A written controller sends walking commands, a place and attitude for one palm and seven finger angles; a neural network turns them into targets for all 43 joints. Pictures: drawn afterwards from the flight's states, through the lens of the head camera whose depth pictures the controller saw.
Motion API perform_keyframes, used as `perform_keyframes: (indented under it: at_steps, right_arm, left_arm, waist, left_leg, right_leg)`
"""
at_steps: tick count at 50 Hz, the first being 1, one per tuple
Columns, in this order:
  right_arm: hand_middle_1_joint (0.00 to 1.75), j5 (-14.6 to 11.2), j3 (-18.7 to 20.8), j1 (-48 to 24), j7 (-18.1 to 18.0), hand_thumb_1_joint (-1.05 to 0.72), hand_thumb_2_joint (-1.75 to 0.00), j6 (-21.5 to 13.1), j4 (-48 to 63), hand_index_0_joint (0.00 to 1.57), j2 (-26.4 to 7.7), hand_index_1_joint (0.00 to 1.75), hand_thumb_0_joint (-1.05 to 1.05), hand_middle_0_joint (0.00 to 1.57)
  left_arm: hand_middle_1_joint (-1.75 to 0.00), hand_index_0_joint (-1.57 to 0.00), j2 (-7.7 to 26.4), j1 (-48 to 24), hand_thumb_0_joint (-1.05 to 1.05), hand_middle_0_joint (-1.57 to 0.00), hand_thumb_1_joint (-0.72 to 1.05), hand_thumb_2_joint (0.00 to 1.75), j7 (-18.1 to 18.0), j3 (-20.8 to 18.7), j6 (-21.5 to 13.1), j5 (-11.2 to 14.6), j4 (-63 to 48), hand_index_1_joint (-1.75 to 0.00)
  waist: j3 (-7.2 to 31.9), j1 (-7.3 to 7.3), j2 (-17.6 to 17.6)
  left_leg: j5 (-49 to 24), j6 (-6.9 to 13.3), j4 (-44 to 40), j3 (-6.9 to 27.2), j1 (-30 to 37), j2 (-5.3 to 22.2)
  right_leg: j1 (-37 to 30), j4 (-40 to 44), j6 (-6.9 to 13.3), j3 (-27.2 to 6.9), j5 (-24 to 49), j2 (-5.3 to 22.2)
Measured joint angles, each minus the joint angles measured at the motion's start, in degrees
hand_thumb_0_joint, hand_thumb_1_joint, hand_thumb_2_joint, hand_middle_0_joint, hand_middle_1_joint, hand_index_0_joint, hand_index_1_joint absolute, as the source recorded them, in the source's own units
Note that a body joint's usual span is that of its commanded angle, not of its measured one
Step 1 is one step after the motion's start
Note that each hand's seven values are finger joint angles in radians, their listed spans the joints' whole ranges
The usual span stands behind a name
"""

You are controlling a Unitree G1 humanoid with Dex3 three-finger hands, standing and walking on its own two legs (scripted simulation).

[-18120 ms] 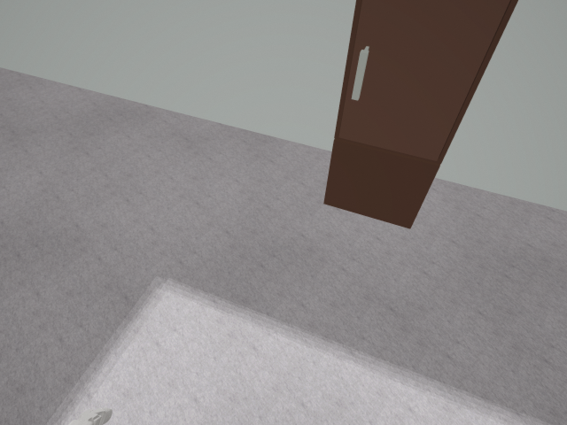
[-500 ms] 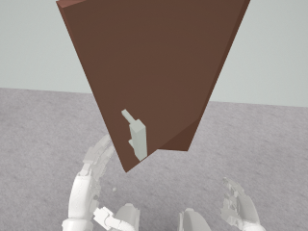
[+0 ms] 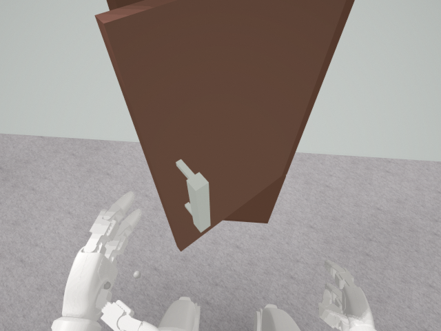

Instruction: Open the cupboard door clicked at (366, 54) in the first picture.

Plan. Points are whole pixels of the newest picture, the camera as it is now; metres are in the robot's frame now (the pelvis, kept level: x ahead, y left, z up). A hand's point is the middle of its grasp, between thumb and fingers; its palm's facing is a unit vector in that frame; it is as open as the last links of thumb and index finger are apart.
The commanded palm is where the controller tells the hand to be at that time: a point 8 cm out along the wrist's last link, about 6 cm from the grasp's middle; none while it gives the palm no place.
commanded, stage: draw the hand back to the body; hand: left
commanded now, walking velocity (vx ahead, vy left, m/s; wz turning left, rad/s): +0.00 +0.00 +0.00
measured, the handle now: (193, 197) +0.34 +0.08 +0.05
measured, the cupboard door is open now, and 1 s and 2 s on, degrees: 43 43 43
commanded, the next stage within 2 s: step back with the hand held close in 1.40 s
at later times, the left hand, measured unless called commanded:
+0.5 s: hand (62, 256) +0.20 +0.21 +0.15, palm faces +0.16 -0.94 -0.30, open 15.1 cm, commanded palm +0.16 +0.26 +0.18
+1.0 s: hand out of the picture +0.23 +0.27 +0.26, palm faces +0.43 -0.81 -0.39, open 9.3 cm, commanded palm +0.18 +0.31 +0.28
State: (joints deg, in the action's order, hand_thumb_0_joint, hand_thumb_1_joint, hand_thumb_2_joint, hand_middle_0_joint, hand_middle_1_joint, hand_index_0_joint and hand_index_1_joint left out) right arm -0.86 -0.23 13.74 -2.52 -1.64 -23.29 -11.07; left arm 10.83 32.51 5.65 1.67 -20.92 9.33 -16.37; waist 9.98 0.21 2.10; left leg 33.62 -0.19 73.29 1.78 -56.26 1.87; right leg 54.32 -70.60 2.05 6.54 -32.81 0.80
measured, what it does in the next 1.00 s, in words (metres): rises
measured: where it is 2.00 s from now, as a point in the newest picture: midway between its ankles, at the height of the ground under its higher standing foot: outside the picture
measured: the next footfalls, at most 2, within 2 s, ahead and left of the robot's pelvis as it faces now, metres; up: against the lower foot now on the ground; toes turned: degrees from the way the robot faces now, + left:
none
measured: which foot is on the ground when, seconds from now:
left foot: down 0.00-1.00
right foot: down 0.00-1.00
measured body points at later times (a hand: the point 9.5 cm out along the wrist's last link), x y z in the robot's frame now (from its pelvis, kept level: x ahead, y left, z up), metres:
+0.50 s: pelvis +0.02 +0.02 +0.07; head +0.02 +0.01 +0.52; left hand +0.18 +0.25 +0.17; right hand +0.20 -0.21 +0.00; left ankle +0.02 +0.12 -0.63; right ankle +0.02 -0.10 -0.63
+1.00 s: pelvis +0.04 +0.02 +0.11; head +0.01 +0.00 +0.56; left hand +0.20 +0.31 +0.29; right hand +0.23 -0.20 +0.03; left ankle +0.02 +0.12 -0.63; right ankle +0.02 -0.10 -0.63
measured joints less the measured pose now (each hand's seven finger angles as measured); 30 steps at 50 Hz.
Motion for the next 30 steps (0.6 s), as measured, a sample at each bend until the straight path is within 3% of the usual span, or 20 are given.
perform_keyframes:
  at_steps: [17, 19, 22, 26, 30]
  right_arm:
    - [0.3, -1.5, -1.0, 2.9, -1.4, -0.9, -0.9, -1.8, 0.5, 0.2, -1.7, 0.3, 0.01, 0.2]
    - [0.3, -1.3, -1.0, 3.3, -2.3, -0.9, -0.9, -1.4, 0.4, 0.2, -1.5, 0.3, 0.01, 0.2]
    - [0.3, -1.0, -1.4, 3.2, -3.6, -0.9, -0.9, -0.5, 0.3, 0.2, -1.3, 0.3, 0.01, 0.2]
    - [0.3, -0.7, -2.3, 3.1, -4.4, -0.9, -0.9, -0.4, -0.5, 0.2, -1.1, 0.3, 0.01, 0.2]
    - [0.3, -0.5, -3.3, 3.0, -4.6, -0.9, -0.9, -1.4, -2.3, 0.2, -1.1, 0.3, 0.01, 0.2]
  left_arm:
    - [-0.3, -0.15, 3.1, 4.2, -0.01, -0.16, -0.47, 0.31, 3.9, -6.8, 5.1, 5.1, -3.8, -0.3]
    - [-0.3, -0.15, 4.9, 4.4, -0.01, -0.16, -0.44, 0.33, 0.1, -6.5, 8.6, 1.1, -5.8, -0.3]
    - [-0.3, -0.16, 6.2, 5.4, -0.01, -0.16, -0.37, 0.35, -6.4, -5.9, 14.8, -3.2, -8.3, -0.3]
    - [-0.3, -0.16, 6.8, 5.9, -0.01, -0.17, -0.25, 0.4, -11.2, -6.2, 19.6, -5.7, -9.1, -0.3]
    - [-0.3, -0.17, 7.1, 4.5, 0.0, -0.17, -0.12, 0.46, -13.4, -7.4, 21.3, -6.5, -8.8, -0.3]
  waist:
    - [-0.6, -0.45, 0.7]
    - [-0.4, 0.46, 0.2]
    - [-0.8, 0.68, 0.6]
    - [-1.9, 0.99, 1.1]
    - [-3.2, 1.58, 1.3]
  left_leg:
    - [-3.6, 0.7, -12.0, -0.1, 14.4, -0.1]
    - [-4.1, 0.8, -13.8, -0.8, 16.4, -0.2]
    - [-5.4, 1.0, -17.6, -1.3, 20.5, -0.4]
    - [-7.2, 1.4, -22.6, -1.9, 25.7, -0.8]
    - [-8.8, 1.6, -27.0, -2.2, 30.6, -1.2]
  right_leg:
    - [-15.1, 13.4, -1.0, 0.0, 4.4, -0.4]
    - [-16.8, 14.9, -1.1, -0.6, 4.9, -0.5]
    - [-20.6, 18.5, -1.5, -1.1, 6.2, -0.3]
    - [-25.6, 23.3, -1.8, -1.7, 8.1, -0.1]
    - [-30.4, 27.5, -2.1, -1.9, 9.6, 0.1]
